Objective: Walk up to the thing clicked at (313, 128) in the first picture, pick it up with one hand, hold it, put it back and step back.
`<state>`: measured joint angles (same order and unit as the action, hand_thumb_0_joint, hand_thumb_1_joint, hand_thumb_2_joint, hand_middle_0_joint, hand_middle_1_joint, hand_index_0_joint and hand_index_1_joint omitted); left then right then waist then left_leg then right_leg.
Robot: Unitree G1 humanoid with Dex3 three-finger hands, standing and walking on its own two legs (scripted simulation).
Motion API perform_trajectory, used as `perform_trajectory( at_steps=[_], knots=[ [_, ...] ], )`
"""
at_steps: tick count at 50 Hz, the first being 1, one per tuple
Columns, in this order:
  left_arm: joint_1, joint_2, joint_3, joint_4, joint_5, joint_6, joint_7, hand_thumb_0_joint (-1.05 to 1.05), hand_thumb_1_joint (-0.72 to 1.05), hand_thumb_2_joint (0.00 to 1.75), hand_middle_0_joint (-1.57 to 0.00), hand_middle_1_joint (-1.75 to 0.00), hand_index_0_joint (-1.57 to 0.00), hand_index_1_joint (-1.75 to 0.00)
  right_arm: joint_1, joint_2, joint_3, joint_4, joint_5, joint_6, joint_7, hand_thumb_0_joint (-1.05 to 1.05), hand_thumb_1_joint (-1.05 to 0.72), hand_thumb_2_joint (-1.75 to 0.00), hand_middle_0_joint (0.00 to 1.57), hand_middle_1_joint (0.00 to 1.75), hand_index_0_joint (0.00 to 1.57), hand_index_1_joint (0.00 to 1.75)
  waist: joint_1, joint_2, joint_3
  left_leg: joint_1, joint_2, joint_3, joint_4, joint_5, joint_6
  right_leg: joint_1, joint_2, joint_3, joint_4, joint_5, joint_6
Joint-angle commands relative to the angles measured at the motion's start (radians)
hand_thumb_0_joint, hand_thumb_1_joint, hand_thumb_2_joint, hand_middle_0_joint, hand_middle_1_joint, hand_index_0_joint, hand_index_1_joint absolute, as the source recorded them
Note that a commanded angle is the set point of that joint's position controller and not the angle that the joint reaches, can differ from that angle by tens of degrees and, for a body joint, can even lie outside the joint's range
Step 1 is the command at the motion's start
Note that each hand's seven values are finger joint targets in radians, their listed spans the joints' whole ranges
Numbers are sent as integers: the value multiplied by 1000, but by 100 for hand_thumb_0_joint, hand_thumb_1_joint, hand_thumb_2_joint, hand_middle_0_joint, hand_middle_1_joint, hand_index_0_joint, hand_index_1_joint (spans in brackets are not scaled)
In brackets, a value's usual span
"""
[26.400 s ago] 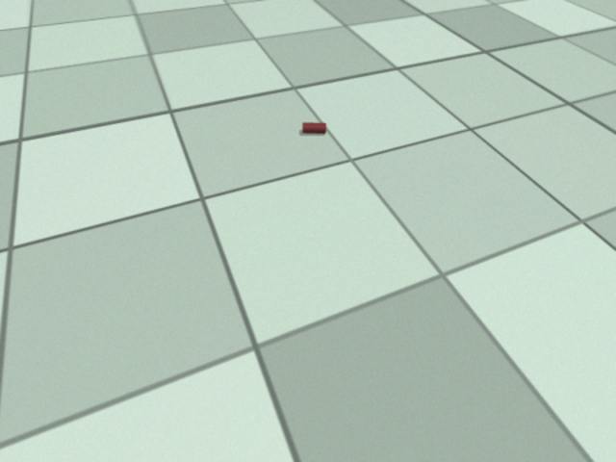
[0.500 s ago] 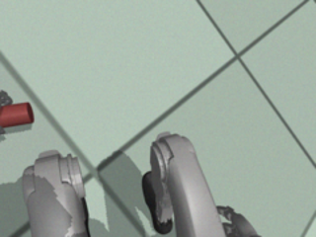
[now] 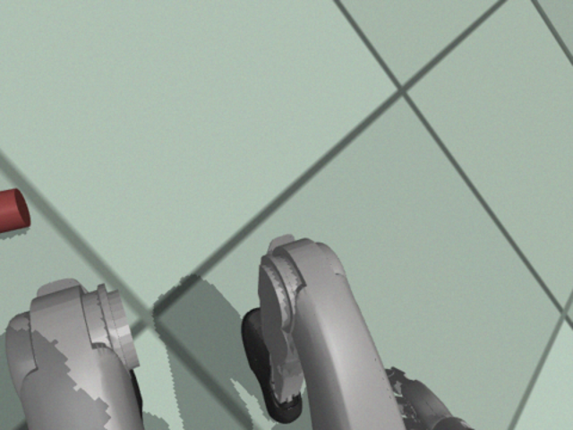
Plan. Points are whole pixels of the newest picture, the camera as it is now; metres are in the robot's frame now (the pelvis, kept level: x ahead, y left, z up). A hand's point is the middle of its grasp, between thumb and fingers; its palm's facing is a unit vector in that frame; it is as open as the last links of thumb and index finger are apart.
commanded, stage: rest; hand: left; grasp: from above
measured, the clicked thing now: out of the picture +0.42 +0.32 -0.26
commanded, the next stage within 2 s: open in 0.48 s
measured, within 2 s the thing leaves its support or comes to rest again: rests again in 1.16 s
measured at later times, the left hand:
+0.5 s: hand out of the picture +0.41 +0.33 -0.23, palm faces -0.45 -0.15 -0.88, open 8.2 cm
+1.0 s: hand out of the picture +0.41 +0.33 -0.24, palm faces -0.42 -0.15 -0.89, open 9.9 cm
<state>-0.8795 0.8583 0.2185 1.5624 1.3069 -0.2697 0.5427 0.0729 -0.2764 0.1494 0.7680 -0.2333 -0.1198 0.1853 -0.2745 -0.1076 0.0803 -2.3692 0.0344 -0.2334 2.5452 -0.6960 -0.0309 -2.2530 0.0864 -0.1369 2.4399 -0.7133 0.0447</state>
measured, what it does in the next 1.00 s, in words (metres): stands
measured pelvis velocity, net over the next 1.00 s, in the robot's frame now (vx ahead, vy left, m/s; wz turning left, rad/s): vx -0.01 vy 0.00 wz -0.05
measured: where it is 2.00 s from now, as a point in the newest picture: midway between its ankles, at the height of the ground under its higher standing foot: (207, 409)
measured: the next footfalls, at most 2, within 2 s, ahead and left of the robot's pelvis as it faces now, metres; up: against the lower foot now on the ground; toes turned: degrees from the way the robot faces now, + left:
none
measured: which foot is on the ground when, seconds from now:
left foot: down 0.00-1.00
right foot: down 0.00-1.00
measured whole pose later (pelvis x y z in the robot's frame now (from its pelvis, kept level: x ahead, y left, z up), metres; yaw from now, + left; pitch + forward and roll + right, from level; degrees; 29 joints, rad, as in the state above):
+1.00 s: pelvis -0.01 +0.00 +0.00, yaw -3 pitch +25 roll -13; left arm -0.95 0.96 0.13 1.72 1.28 -0.26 0.65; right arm 0.05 -0.32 0.25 0.75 -0.28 -0.25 0.26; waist -0.32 -0.15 0.13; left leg -2.35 0.04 -0.28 2.58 -0.70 -0.02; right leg -2.22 0.11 -0.18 2.43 -0.69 0.06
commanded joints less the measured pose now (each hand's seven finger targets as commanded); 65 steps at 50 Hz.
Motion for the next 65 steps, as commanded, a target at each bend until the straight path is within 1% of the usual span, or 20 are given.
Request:
perform_trajectory(
  at_steps=[1, 5, 11, 16, 19, 20, 26, 29, 32, 39, 42, 45, 52, 53, 58, 59, 62, 63, 64, 65],
  knots=[
    [-314, 296, 1, -122, 2, -14, 79, 0, 93, 45, -125, -31, -127, -29, 170, -297, -76, -6, -7, -17, -7, 0, -89, -89, 20, 30, 20, 30, -19, 469, -668, 520, 11, 135, -221, 196, 39, 298, 23, -101, -223, 275, -71],
    [-291, 323, 19, -119, -2, -11, 105, 0, 94, 47, -125, -33, -127, -31, 168, -302, -66, -4, -14, -31, -3, 0, -89, -89, 20, 30, 20, 30, -5, 488, -679, 525, 14, 129, -229, 198, 39, 319, 28, -99, -227, 281, -68],
    [-314, 289, -37, -34, -3, 4, 117, 0, 93, 47, -123, -34, -126, -32, 164, -317, -50, 4, -23, -59, 17, 0, -89, -89, 20, 30, 20, 30, -41, 458, -612, 496, 17, 115, -219, 162, 40, 275, 30, -119, -219, 249, -65],
    [-300, 331, -7, -21, -13, 5, 130, 0, 92, 47, -122, -36, -125, -33, 155, -338, -37, -14, -26, -81, 26, 0, -89, -89, 20, 30, 20, 30, -40, 449, -609, 501, 19, 107, -221, 199, 39, 305, 33, -131, -219, 282, -62],
    [-304, 274, -70, 37, -20, 6, 126, 0, 91, 43, -119, -37, -123, -33, 157, -329, -24, -4, -24, -90, 33, 0, -89, -90, 20, 30, 20, 30, -60, 425, -571, 467, 18, 105, -219, 140, 44, 290, 35, -128, -228, 236, -62],
    [-316, 303, -49, 4, -27, 2, 128, 0, 90, 42, -118, -37, -122, -33, 161, -339, -23, -14, -31, -95, 35, 0, -89, -89, 20, 30, 20, 30, -60, 425, -587, 483, 20, 101, -221, 158, 43, 304, 35, -133, -231, 250, -59],
    [-308, 300, -89, 67, -26, -5, 134, 0, 86, 45, -117, -37, -120, -34, 152, -340, -2, -16, -26, -107, 39, 0, -89, -90, 20, 30, 20, 30, -65, 437, -552, 465, 21, 96, -222, 137, 44, 302, 38, -128, -231, 233, -62],
    [-303, 323, -76, 61, -35, -10, 141, 0, 84, 41, -115, -35, -118, -32, 147, -345, 1, -16, -24, -109, 38, 0, -89, -90, 20, 30, 20, 30, -53, 410, -562, 453, 24, 91, -222, 134, 47, 312, 44, -128, -248, 228, -60],
    [-301, 318, -78, 67, -31, -10, 147, 0, 60, 49, -92, -45, -96, -42, 154, -344, 9, -19, -26, -113, 40, 0, -89, -89, 20, 30, 20, 30, -63, 423, -577, 477, 25, 91, -218, 170, 43, 340, 43, -129, -239, 270, -57],
    [-326, 344, -65, 40, -34, -15, 157, 0, 20, 53, -67, -53, -69, -51, 146, -359, 9, -27, -34, -126, 49, 0, -89, -90, 20, 30, 20, 30, -72, 429, -558, 484, 27, 88, -221, 160, 42, 329, 42, -140, -245, 261, -56],
    [-319, 352, -56, 37, -28, -10, 158, 0, 12, 59, -59, -59, -61, -57, 147, -361, 6, -28, -33, -133, 54, 0, -89, -90, 20, 30, 20, 30, -69, 453, -571, 504, 30, 87, -222, 178, 37, 348, 44, -134, -237, 279, -58],
    [-308, 305, -96, 62, -39, -3, 155, 0, 3, 58, -50, -65, -53, -61, 134, -352, 10, -11, -38, -138, 59, 0, -89, -90, 20, 30, 20, 30, -72, 467, -550, 494, 29, 80, -236, 146, 33, 325, 43, -144, -239, 244, -61],
    [-280, 324, -80, 33, -50, 26, 136, 0, -16, 69, -37, -72, -38, -70, 139, -361, 10, -32, -33, -142, 66, 0, -89, -90, 20, 30, 20, 30, -56, 468, -575, 521, 28, 81, -240, 183, 33, 343, 44, -143, -239, 278, -61],
    [-255, 328, -63, 31, -60, 28, 140, 0, -17, 69, -35, -73, -36, -71, 128, -356, 13, -28, -30, -138, 64, 0, -89, -90, 20, 30, 20, 30, -35, 483, -592, 517, 27, 81, -254, 190, 31, 359, 50, -139, -241, 281, -64],
    [-286, 324, -87, 20, -58, 29, 116, 0, -28, 77, -26, -80, -27, -79, 121, -362, 5, -43, -25, -135, 69, 0, -89, -90, 20, 30, 20, 30, -64, 494, -576, 534, 31, 68, -248, 201, 27, 317, 41, -147, -218, 295, -64],
    [-280, 372, -48, 13, -53, 30, 119, 0, -31, 80, -24, -81, -25, -80, 140, -374, 1, -33, -28, -133, 67, 0, -89, -90, 20, 30, 20, 30, -61, 480, -589, 530, 32, 73, -235, 216, 32, 344, 42, -143, -223, 314, -60],
    [-260, 372, -20, 5, -69, 23, 121, 0, -33, 84, -22, -84, -23, -84, 147, -365, 2, -32, -24, -126, 62, 0, -89, -90, 20, 30, 20, 30, -52, 473, -599, 519, 30, 83, -234, 233, 35, 376, 42, -138, -240, 327, -59],
    [-277, 333, -53, -1, -64, 17, 114, 0, -37, 86, -19, -86, -19, -86, 147, -356, 7, -41, -31, -128, 65, 0, -89, -90, 20, 30, 20, 30, -66, 476, -587, 511, 31, 85, -226, 228, 37, 375, 44, -131, -243, 328, -58],
    [-269, 360, -27, 11, -66, 13, 114, 0, -38, 86, -18, -88, -18, -88, 156, -360, 5, -27, -32, -123, 63, 0, -89, -90, 20, 30, 20, 30, -67, 453, -593, 497, 32, 84, -222, 222, 41, 387, 46, -132, -249, 328, -56],
    [-273, 342, -45, 5, -67, 10, 108, 0, -37, 86, -17, -89, -18, -88, 149, -356, 9, -42, -30, -121, 61, 0, -89, -90, 20, 30, 20, 30, -62, 454, -590, 485, 29, 87, -225, 212, 41, 386, 45, -129, -252, 316, -57]
  ],
)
